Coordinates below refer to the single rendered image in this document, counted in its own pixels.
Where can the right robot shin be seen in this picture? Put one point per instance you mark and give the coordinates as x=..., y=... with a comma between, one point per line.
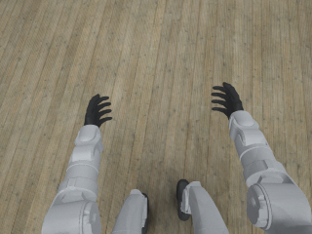
x=193, y=183

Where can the right robot upper arm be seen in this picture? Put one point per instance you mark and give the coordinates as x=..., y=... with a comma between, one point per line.
x=278, y=208

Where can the left robot upper arm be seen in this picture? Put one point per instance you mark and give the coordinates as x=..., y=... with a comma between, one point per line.
x=77, y=217

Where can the right robot forearm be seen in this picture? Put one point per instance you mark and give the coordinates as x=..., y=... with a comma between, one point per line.
x=255, y=154

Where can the robot left thigh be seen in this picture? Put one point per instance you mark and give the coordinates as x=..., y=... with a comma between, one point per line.
x=131, y=215

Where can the robot right hand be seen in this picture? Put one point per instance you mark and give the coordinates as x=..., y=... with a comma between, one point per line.
x=232, y=100

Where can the left robot forearm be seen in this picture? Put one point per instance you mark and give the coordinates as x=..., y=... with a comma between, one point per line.
x=80, y=182

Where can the robot left hand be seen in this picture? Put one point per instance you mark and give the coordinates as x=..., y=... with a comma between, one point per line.
x=93, y=112

